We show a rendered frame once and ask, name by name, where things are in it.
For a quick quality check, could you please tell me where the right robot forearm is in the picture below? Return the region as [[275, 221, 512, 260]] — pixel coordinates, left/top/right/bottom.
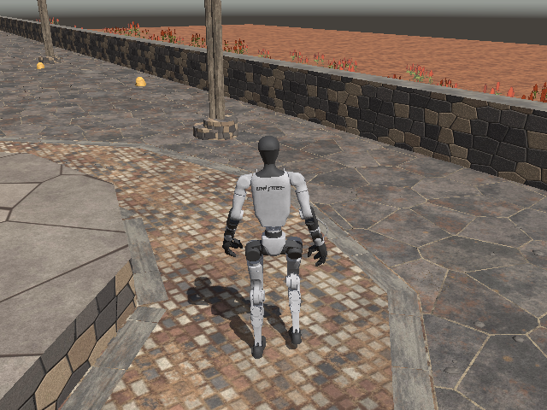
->
[[305, 206, 325, 246]]

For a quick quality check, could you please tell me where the left robot upper arm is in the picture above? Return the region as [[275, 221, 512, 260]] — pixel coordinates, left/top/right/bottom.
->
[[230, 173, 252, 221]]

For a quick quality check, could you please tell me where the left robot forearm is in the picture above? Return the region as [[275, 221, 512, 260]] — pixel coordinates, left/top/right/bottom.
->
[[224, 208, 239, 241]]

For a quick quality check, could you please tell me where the right robot upper arm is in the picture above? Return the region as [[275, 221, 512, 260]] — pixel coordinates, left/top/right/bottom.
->
[[288, 172, 313, 220]]

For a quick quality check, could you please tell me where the left robot foot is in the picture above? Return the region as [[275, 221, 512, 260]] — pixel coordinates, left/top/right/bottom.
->
[[252, 336, 266, 359]]

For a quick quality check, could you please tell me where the robot right shin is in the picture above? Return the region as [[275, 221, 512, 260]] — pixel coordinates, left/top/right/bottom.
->
[[288, 274, 301, 333]]

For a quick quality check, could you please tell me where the robot left hand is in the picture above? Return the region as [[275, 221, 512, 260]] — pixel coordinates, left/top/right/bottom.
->
[[222, 238, 243, 257]]

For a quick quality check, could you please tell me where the robot right hand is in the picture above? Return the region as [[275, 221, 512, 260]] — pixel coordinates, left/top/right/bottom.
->
[[308, 243, 327, 267]]

